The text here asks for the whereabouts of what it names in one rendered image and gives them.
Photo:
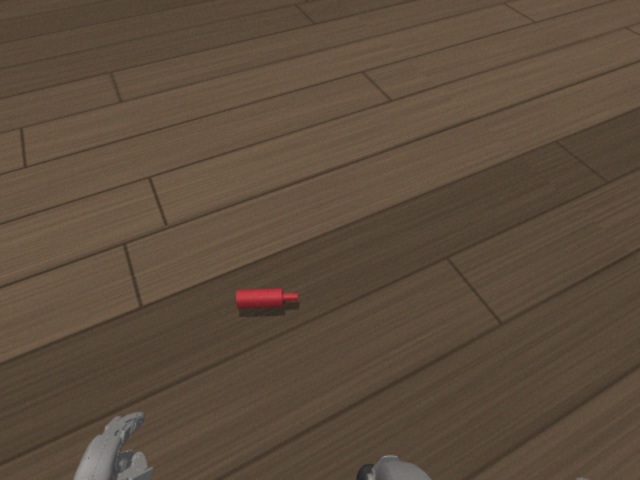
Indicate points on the right robot foot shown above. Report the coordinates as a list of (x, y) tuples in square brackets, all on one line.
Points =
[(363, 471)]

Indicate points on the left robot hand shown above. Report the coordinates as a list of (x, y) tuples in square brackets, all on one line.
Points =
[(102, 459)]

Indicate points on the bottle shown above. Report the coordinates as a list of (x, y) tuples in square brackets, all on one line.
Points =
[(253, 298)]

